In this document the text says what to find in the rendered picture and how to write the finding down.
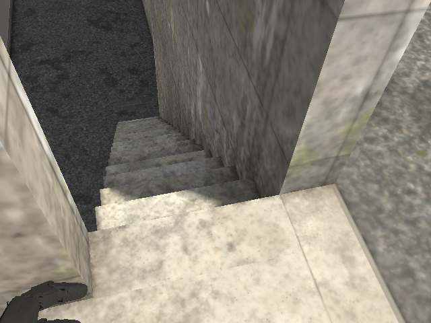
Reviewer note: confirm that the left robot hand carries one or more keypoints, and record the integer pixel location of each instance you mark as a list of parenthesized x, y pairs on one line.
[(25, 308)]

